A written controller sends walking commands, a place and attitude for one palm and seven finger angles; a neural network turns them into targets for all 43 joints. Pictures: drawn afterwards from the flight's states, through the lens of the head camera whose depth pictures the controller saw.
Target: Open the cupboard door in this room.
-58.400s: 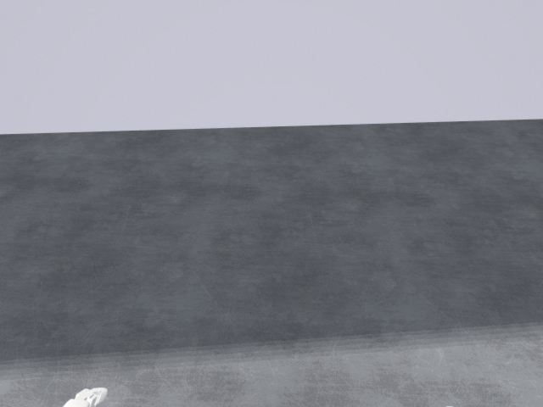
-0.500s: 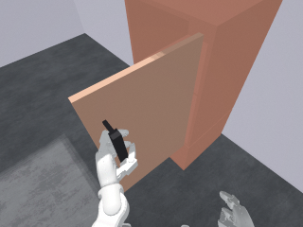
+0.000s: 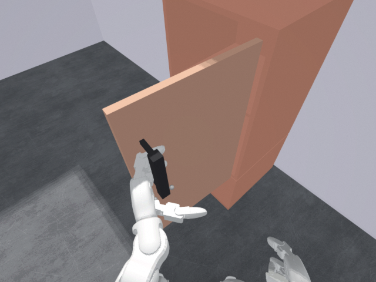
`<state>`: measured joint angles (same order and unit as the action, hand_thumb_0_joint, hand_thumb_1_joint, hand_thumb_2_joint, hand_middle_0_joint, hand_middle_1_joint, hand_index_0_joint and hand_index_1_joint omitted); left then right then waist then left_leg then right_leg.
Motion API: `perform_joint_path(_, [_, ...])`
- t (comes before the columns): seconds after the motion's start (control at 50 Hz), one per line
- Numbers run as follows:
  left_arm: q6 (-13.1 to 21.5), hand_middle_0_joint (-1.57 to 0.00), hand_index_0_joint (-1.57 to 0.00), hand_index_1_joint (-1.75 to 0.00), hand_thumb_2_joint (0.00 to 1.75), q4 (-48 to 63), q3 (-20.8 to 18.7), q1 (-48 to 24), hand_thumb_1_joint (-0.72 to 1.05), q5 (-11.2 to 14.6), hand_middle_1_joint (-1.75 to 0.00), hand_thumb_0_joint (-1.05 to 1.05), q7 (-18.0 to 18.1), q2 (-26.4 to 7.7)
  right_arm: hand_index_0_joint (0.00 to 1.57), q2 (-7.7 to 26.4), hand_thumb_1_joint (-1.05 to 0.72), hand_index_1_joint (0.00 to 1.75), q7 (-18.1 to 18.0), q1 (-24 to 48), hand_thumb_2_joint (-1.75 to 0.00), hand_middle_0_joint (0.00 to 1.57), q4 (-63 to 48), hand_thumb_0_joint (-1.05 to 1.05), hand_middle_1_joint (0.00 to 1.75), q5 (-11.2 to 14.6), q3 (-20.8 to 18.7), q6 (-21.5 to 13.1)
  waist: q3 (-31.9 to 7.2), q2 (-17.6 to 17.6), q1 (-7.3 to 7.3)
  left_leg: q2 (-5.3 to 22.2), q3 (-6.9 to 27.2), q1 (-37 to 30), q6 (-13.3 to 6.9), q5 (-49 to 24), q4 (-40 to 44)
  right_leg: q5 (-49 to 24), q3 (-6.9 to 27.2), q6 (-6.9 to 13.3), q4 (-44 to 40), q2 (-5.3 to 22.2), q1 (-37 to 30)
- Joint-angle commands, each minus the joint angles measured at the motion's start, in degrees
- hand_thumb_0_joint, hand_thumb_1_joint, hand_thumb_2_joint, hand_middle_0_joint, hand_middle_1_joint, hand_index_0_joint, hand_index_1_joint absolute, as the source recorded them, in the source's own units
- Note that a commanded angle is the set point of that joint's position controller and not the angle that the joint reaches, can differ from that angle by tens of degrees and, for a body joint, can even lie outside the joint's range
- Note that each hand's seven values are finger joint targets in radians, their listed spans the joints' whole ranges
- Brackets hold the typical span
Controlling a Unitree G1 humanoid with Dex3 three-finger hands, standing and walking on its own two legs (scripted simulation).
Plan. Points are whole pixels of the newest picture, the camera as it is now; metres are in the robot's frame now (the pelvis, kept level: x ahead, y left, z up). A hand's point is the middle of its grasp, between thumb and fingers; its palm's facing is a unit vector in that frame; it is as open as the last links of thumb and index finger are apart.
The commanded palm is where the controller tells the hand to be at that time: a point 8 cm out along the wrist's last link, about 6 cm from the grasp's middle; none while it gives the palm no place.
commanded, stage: open thumb and fingers to let go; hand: left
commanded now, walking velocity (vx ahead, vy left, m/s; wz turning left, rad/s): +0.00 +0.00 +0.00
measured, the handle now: (154, 170) +0.34 +0.09 +0.06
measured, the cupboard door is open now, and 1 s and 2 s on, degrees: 86 88 88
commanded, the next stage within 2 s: slide the hand sideways off the handle in 0.12 s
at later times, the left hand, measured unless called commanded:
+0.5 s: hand (167, 201) +0.27 +0.06 +0.06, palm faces -0.18 -0.98 +0.01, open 16.2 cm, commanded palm +0.25 +0.10 +0.06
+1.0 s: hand (147, 222) +0.23 +0.09 +0.06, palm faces -0.13 -0.99 +0.01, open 16.2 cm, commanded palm +0.20 +0.15 +0.06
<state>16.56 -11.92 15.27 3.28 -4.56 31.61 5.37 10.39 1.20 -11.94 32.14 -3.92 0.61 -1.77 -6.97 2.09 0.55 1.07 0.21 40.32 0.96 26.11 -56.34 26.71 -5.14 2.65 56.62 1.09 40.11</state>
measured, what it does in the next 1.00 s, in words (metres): stands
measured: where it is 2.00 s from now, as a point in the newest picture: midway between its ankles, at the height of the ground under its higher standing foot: outside the picture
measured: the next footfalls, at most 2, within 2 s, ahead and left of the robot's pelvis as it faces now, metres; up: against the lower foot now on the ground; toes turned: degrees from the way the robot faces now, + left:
none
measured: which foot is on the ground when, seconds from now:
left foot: down 0.00-1.00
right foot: down 0.00-1.00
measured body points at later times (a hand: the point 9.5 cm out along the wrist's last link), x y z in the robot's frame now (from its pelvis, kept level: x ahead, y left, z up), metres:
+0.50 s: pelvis -0.01 +0.02 +0.00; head +0.03 +0.00 +0.44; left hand +0.27 +0.11 +0.06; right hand +0.16 -0.20 -0.10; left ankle +0.02 +0.13 -0.68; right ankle +0.02 -0.09 -0.68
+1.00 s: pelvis +0.01 +0.02 -0.01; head +0.06 +0.01 +0.43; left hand +0.23 +0.14 +0.06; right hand +0.20 -0.20 -0.09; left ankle +0.02 +0.13 -0.68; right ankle +0.02 -0.09 -0.68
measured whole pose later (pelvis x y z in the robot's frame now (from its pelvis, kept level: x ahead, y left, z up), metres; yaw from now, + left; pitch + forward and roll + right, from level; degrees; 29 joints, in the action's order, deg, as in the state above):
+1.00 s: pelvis +0.01 +0.02 -0.01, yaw -1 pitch +12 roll -1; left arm 16.5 12.6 13.1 25.7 2.4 0.2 -5.4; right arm 12.2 0.6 -14.9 22.1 -0.4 1.3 -3.3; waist -6.6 2.5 0.0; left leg 0.6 -0.6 43.9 -0.7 30.2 -62.2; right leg 29.9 -4.1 1.0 61.4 1.7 43.4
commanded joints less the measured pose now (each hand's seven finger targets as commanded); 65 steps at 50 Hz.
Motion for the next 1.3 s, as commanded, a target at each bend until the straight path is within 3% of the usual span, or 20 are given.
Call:
perform_joint_path(0.0, [2.5, -0.18, -0.18, -0.5, 0.3, 11.9, -0.45, -13.33, -0.5, -1.39, -0.5, 0.0, 1.34, 5.72, 0.2, 5.12, -0.9, 0.3, -0.46, 5.35, -0.9, 0.2, -9.01, 0.0, 0.3, 0.23, -1.78, -2.9, -11.86, -5.54, 0.07, -2.1, 0.3, -4.77, -1.49, -7.45, 7.01, -8.12, 3.23, -0.82, -11.48, -0.38, -7.05])
perform_joint_path(0.08, [1.87, -0.15, -0.15, -0.3, 0.3, 11.24, 0.01, -15.44, -0.5, -1.57, -0.3, 0.0, 1.98, 6.6, 0.2, 5.23, -0.9, 0.3, -0.28, 5.41, -0.9, 0.2, -8.84, 0.0, 0.3, 0.3, -1.82, -2.83, -11.94, -5.97, 0.37, -1.91, 0.67, -4.98, -1.41, -7.62, 7.17, -7.74, 2.4, -0.67, -10.94, -0.7, -6.52])
perform_joint_path(0.2, [1.31, -0.15, -0.15, -0.3, 0.3, 10.4, 1.91, -17.75, -0.5, -1.91, -0.3, 0.0, 2.43, 8.71, 0.2, 5.21, -0.9, 0.3, -0.05, 5.9, -0.9, 0.2, -8.44, 0.0, 0.3, 0.43, -1.81, -2.93, -12.07, -5.42, 0.75, -1.75, 1.09, -5.22, -1.39, -6.63, 7.1, -6.18, 1.82, -0.54, -10.15, -0.89, -4.75])
perform_joint_path(0.22, [3.48, -0.15, -0.15, -0.3, 0.3, 11.57, 13.92, -17.74, -0.5, -8.57, -0.3, 0.0, -9.78, 2.43, 0.2, 7.37, -0.9, 0.3, 0.15, 1.36, -0.9, 0.2, -6.76, 0.0, 0.3, 0.8, -2.01, -2.81, -9.3, -7.89, 6.0, -1.51, 0.89, -6.56, -2.63, -7.45, 5.82, -11.04, 3.65, -0.66, -9.95, -0.43, -2.19])
perform_joint_path(0.24, [5.82, -0.15, -0.15, -0.3, 0.3, 14.72, 9.66, -20.25, -0.5, -6.18, -0.3, 0.0, -16.37, -1.22, 0.2, 7.12, -0.9, 0.3, -0.22, 0.95, -0.9, 0.2, -8.48, 0.0, 0.3, 1.29, -2.46, -3.09, -12.73, -6.47, 4.42, -1.87, 1.04, -5.77, -2.96, -8.46, 5.22, -13.55, 3.77, -0.45, -9.02, 0.05, -4.24])
perform_joint_path(0.26, [7.06, -0.15, -0.15, -0.3, 0.3, 16.79, 9.11, -19.62, -0.5, -4.88, -0.3, 0.0, -21.49, -3.2, 0.2, 7.32, -0.9, 0.3, -0.67, 1.51, -0.9, 0.2, -9.29, 0.0, 0.3, 1.7, -2.43, -3.3, -15.65, -3.9, 3.58, -1.99, 0.8, -6.76, -2.99, -8.64, 4.9, -14.15, 4.47, -0.32, -8.43, 0.18, -5.44])
perform_joint_path(0.3, [7.04, -0.15, -0.15, -0.3, 0.3, 17.54, 10.08, -20.15, -0.5, -0.59, -0.3, 0.0, -29.93, -2.94, 0.2, 7.29, -0.9, 0.3, -1.26, 1.2, -0.9, 0.2, -10.72, 0.0, 0.3, 3.02, -1.94, -4.01, -14.09, -1.61, 4.24, -2.03, 1.32, -7.83, -2.92, -7.22, 5.66, -12.19, 4.11, -0.25, -8.55, 0.03, -4.39])
perform_joint_path(0.34, [4.95, -0.15, -0.15, -0.3, 0.3, 17.15, 8.4, -17.41, -0.5, 5.59, -0.3, 0.0, -33.05, -0.66, 0.2, 7.26, -0.9, 0.3, -1.85, 1.72, -0.9, 0.2, -12.39, 0.0, 0.3, 4.26, -1.42, -4.72, -11.93, -3.13, 3.93, -1.85, 2.02, -7.98, -2.69, -4.16, 7.07, -7.47, 3.07, -0.6, -9.9, -0.57, -3.52])
perform_joint_path(0.36, [3.71, -0.15, -0.15, -0.3, 0.3, 16.65, 7.09, -16.68, -0.5, 7.84, -0.3, 0.0, -32.93, -0.07, 0.2, 7.37, -0.9, 0.3, -2.12, 2.09, -0.9, 0.2, -12.79, 0.0, 0.3, 4.61, -1.17, -4.99, -10.18, -4.58, 3.62, -1.88, 2.13, -7.21, -2.55, -2.11, 7.84, -4.56, 2.8, -0.87, -10.89, -0.69, -3.24])
perform_joint_path(0.4, [2.28, -0.15, -0.15, -0.3, 0.3, 16.75, 4.03, -14.8, -0.5, 9.5, -0.3, 0.0, -30.99, -0.54, 0.2, 7.73, -0.9, 0.3, -2.23, 2.35, -0.9, 0.2, -13.12, 0.0, 0.3, 4.66, -1.11, -5.49, -9.87, -6.67, 2.54, -1.98, 2.42, -6.51, -2.28, -1.31, 8.7, -2.68, 2.22, -1.0, -10.83, -0.76, -3.69])
perform_joint_path(0.48, [2.01, -0.15, -0.15, -0.3, 0.3, 19.37, 1.38, -7.44, -0.5, 6.55, -0.3, 0.0, -27.04, -3.34, 0.2, 7.91, -0.9, 0.3, -1.24, 1.65, -0.9, 0.2, -14.35, 0.0, 0.3, 4.09, -1.46, -5.59, -11.26, -6.05, 0.45, -1.88, 2.3, -6.32, -2.06, -5.01, 8.56, -6.03, 1.71, -0.53, -8.72, -0.72, -4.95])
perform_joint_path(0.56, [3.0, -0.15, -0.15, -0.3, 0.3, 23.79, 1.49, -2.82, -0.5, 4.48, -0.3, 0.0, -26.15, -4.51, 0.2, 7.61, -0.9, 0.3, -0.41, 1.22, -0.9, 0.2, -15.83, 0.0, 0.3, 3.71, -1.58, -5.12, -10.83, -5.36, 0.33, -1.68, 1.68, -5.4, -1.98, -5.62, 7.55, -6.86, 1.99, -0.45, -7.52, -0.6, -4.4])
perform_joint_path(0.58, [2.9, -0.15, -0.15, -0.3, 0.3, 23.96, 0.73, -0.19, -0.5, 4.01, -0.3, 0.0, -26.12, -5.61, 0.2, 7.77, -0.9, 0.3, -0.35, 1.19, -0.9, 0.2, -16.32, 0.0, 0.3, 3.6, -1.72, -4.96, -11.09, -5.91, -0.39, -1.66, 1.56, -4.94, -2.03, -6.4, 7.4, -7.51, 2.14, -0.3, -7.29, -0.73, -5.14])
perform_joint_path(0.68, [2.29, -0.15, -0.15, -0.3, 0.3, 28.18, -1.55, 8.35, -0.5, 4.36, -0.3, 0.0, -26.62, -7.8, 0.2, 7.58, -0.9, 0.3, -0.32, 0.65, -0.9, 0.2, -18.09, 0.0, 0.3, 3.56, -1.52, -3.93, -10.32, -5.22, -1.16, -1.69, 0.93, -3.88, -1.93, -8.01, 6.75, -10.04, 2.38, -0.26, -6.62, -1.03, -6.22])
perform_joint_path(0.7, [2.39, -0.15, -0.15, -0.3, 0.3, 29.67, -1.05, 8.03, -0.5, 4.56, -0.3, 0.0, -26.87, -7.41, 0.2, 7.37, -0.9, 0.3, -0.37, 0.69, -0.9, 0.2, -18.18, 0.0, 0.3, 3.68, -1.48, -3.87, -9.78, -4.84, -0.33, -1.67, 0.79, -3.98, -1.96, -8.18, 6.35, -10.76, 2.43, -0.44, -6.59, -0.94, -5.78])
perform_joint_path(0.8, [2.97, -0.15, -0.15, -0.3, 0.3, 34.37, -2.0, 11.56, -0.5, 5.56, -0.3, 0.0, -28.62, -9.11, 0.2, 7.54, -0.9, 0.3, -1.0, 0.06, -0.9, 0.2, -18.48, 0.0, 0.3, 3.67, -1.54, -4.14, -9.43, -3.84, 0.71, -1.67, 1.14, -3.29, -1.93, -8.61, 4.61, -11.67, 2.43, -0.67, -5.5, -1.16, -4.2])
perform_joint_path(1.0, [4.22, -0.15, -0.15, -0.3, 0.3, 39.85, -5.82, 24.9, -0.5, 8.26, -0.3, 0.0, -33.04, -12.74, 0.2, 7.63, -0.9, 0.3, -1.46, -1.65, -0.9, 0.2, -19.79, 0.0, 0.3, 3.9, -2.27, -4.97, -12.5, -4.34, -0.11, -1.91, 0.88, -2.12, -1.93, -14.08, 1.53, -18.8, 2.69, -1.03, -2.93, -1.27, -5.7])
perform_joint_path(1.18, [5.0, -0.15, -0.15, -0.3, 0.3, 41.75, -9.42, 28.85, -0.5, 11.04, -0.3, 0.0, -36.95, -15.78, 0.2, 7.96, -0.9, 0.3, -2.53, -1.33, -0.9, 0.2, -20.5, 0.0, 0.3, 4.49, -2.56, -5.24, -10.31, -5.17, 0.12, -2.28, 0.74, 1.6, -2.02, -10.29, -0.19, -14.97, 4.02, -1.28, -3.6, -1.21, -5.05])
perform_joint_path(1.22, [5.2, -0.15, -0.15, -0.3, 0.3, 42.52, -9.5, 29.3, -0.5, 11.62, -0.3, 0.0, -37.85, -15.76, 0.2, 7.9, -0.9, 0.3, -2.65, -1.2, -0.9, 0.2, -20.73, 0.0, 0.3, 4.54, -2.54, -5.41, -10.02, -3.91, 0.14, -2.32, 0.54, 2.05, -2.02, -9.11, -0.54, -13.36, 4.37, -1.45, -3.85, -1.01, -4.24])
perform_joint_path(1.28, [5.22, -0.15, -0.15, -0.3, 0.3, 41.64, -12.68, 29.67, -0.5, 12.63, -0.3, 0.0, -38.92, -18.14, 0.2, 8.04, -0.9, 0.3, -3.2, -0.81, -0.9, 0.2, -20.33, 0.0, 0.3, 4.74, -2.67, -5.33, -9.33, -4.51, -0.05, -2.27, 0.47, 3.68, -2.02, -7.96, -1.3, -10.96, 5.44, -1.4, -4.67, -0.96, -4.39])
